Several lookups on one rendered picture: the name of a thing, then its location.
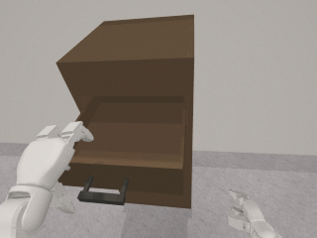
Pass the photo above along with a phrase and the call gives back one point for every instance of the right robot forearm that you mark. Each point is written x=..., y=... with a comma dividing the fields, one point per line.
x=261, y=229

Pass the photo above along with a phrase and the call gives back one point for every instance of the handle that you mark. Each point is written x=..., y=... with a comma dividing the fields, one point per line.
x=103, y=197

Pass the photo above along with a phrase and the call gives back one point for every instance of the robot left hand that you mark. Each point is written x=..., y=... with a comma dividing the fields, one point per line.
x=44, y=161

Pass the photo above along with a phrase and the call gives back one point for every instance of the drawer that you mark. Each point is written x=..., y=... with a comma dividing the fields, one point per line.
x=139, y=138

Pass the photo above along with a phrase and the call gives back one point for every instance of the cabinet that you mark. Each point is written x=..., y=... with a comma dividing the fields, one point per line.
x=138, y=57

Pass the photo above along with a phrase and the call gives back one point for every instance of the left robot forearm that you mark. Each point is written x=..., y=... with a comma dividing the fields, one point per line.
x=24, y=211

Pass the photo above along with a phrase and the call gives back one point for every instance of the robot right hand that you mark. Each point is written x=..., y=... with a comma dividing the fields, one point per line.
x=242, y=219

